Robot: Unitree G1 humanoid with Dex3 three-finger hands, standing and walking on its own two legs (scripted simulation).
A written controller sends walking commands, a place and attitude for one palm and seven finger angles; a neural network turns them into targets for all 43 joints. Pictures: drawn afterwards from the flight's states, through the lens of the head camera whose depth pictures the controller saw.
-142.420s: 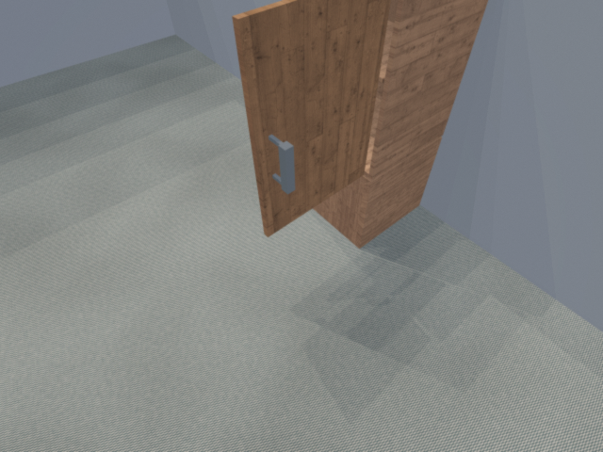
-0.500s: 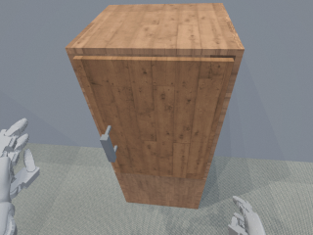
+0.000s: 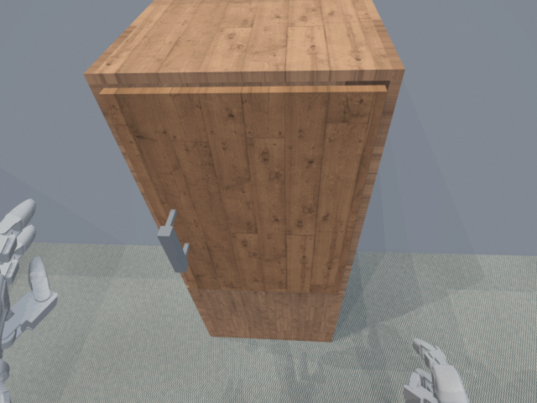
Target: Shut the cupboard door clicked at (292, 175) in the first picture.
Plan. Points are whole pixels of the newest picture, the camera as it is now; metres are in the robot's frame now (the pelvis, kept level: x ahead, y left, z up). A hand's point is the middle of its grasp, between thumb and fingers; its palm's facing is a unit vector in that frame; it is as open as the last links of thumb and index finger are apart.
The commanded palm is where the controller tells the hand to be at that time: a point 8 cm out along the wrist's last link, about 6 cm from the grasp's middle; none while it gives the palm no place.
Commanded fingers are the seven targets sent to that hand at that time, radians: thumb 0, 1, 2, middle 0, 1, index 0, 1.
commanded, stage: step back with the hand held close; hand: left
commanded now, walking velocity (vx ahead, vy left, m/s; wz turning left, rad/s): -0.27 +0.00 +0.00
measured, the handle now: (177, 241) +0.43 +0.24 -0.07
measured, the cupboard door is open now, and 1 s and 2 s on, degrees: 0 0 0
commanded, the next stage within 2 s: stop stepping back and stand still in 1.00 s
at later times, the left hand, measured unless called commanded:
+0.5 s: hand out of the picture +0.10 +0.30 +0.16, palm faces +0.46 -0.75 -0.47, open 7.4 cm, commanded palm +0.03 +0.33 +0.18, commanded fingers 0.00 0.90 0.90 -0.20 -0.30 -0.20 -0.30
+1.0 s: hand out of the picture -0.06 +0.35 +0.18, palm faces +0.55 -0.73 -0.41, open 7.4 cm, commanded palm -0.13 +0.37 +0.18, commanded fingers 0.00 0.90 0.90 -0.20 -0.30 -0.20 -0.30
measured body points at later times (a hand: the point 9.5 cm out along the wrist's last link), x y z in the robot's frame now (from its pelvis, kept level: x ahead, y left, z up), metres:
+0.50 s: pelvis -0.09 +0.02 -0.01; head -0.09 +0.04 +0.44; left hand +0.07 +0.34 +0.18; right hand +0.08 -0.22 -0.08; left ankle +0.02 +0.10 -0.74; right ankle -0.09 -0.11 -0.74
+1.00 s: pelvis -0.23 +0.05 -0.02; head -0.23 +0.10 +0.42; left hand -0.10 +0.38 +0.20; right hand -0.01 -0.15 -0.07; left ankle +0.01 +0.12 -0.73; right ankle -0.30 -0.09 -0.72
